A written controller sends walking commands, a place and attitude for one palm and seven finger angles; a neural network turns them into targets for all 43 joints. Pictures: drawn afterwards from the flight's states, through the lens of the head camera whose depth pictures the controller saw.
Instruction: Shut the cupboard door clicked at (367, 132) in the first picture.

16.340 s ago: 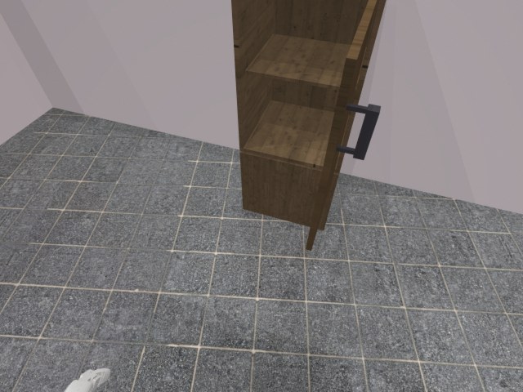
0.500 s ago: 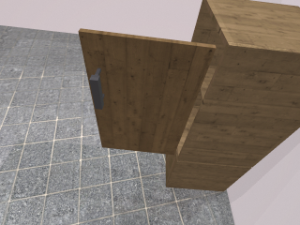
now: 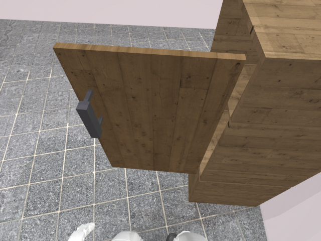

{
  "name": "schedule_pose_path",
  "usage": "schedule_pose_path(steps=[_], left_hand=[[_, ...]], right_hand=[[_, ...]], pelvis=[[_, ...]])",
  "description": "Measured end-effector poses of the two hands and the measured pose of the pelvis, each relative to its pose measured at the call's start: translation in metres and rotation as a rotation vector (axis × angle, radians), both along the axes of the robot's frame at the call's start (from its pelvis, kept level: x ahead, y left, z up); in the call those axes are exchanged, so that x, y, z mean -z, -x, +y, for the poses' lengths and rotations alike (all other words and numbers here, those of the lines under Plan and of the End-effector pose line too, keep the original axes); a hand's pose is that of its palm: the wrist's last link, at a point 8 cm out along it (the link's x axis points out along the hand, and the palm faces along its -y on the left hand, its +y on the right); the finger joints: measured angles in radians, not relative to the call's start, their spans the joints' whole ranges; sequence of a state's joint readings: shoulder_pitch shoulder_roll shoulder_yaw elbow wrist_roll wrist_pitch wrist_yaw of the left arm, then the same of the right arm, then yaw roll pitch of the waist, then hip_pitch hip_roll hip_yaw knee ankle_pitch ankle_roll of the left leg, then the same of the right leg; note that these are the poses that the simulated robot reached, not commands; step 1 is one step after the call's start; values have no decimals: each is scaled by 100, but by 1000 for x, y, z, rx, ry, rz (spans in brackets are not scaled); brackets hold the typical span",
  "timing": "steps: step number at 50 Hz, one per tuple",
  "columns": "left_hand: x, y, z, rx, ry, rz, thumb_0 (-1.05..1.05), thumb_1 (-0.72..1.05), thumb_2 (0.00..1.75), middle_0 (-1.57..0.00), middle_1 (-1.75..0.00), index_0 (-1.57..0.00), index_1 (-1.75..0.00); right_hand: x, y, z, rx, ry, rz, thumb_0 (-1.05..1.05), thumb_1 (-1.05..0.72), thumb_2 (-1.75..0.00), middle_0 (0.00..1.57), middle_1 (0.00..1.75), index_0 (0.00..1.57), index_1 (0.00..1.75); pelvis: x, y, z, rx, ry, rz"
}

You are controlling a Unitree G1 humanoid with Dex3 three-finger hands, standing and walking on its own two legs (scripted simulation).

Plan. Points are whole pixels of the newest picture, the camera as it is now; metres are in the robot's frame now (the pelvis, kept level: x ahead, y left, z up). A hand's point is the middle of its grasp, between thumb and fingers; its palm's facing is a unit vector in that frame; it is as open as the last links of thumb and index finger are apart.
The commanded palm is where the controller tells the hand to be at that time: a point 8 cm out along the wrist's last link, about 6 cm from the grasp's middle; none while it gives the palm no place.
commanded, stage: come to a stop and stand still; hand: left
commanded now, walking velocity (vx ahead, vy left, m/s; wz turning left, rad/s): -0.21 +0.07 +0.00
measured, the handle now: (93, 114) +0.40 +0.18 +0.07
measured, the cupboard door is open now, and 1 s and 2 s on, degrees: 89 89 89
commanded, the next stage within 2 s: look again from close up in 0.96 s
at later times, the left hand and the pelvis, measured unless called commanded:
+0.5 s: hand out of the picture -0.01 +0.27 -0.15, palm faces +0.01 -0.94 -0.34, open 7.4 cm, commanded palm none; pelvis -0.04 +0.05 -0.01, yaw -4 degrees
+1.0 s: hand out of the picture -0.02 +0.23 -0.16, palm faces -0.06 -0.97 -0.24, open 7.3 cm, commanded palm none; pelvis -0.08 +0.05 +0.00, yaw -3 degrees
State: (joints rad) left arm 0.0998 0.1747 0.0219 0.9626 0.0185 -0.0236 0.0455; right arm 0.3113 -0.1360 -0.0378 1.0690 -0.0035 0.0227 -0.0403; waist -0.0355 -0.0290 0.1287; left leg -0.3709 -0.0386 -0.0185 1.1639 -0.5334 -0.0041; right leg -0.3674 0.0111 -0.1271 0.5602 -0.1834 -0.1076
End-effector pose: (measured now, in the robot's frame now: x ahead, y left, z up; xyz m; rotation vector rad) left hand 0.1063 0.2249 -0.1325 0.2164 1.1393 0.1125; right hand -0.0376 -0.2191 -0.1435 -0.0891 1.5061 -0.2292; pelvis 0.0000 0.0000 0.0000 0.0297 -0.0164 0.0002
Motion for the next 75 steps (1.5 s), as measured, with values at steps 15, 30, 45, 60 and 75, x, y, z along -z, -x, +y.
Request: schedule_pose_path(steps=[15, 30, 45, 60, 75], left_hand=[[-5, 83, 58, -74, -60, 83, 1, 91, 90, -20, -30, -20, -30], [-20, 142, 75, -67, -103, 139, 1, 90, 90, -20, -30, -20, -30], [-6, 129, 51, -8, -31, 116, 1, 93, 90, -20, -30, -20, -30], [-14, 125, 50, -21, -7, 107, 1, 92, 90, -20, -30, -20, -30], [-10, 138, 38, -50, 15, 235, 1, 91, 90, -20, -30, -20, -30]], right_hand=[[-11, -110, 13, -111, 37, -424, 0, -91, -90, 20, 30, 20, 30], [16, -35, 44, -89, -63, -336, 0, -93, -90, 20, 30, 20, 30], [12, 92, 41, 7, -31, -40, 1, -91, -90, 20, 30, 20, 30], [-1, 51, 54, -49, -57, -136, 1, -91, -90, 20, 30, 20, 30], [-8, 4, 39, -80, -28, -145, 1, -91, -90, 20, 30, 20, 30]], pelvis=[[5, 24, 38, 15, 9, 10], [5, 52, 53, 56, -28, -34], [2, 74, 47, 63, -18, -14], [-10, 67, 47, 42, 3, -2], [-14, 36, 41, 38, 11, 16]])
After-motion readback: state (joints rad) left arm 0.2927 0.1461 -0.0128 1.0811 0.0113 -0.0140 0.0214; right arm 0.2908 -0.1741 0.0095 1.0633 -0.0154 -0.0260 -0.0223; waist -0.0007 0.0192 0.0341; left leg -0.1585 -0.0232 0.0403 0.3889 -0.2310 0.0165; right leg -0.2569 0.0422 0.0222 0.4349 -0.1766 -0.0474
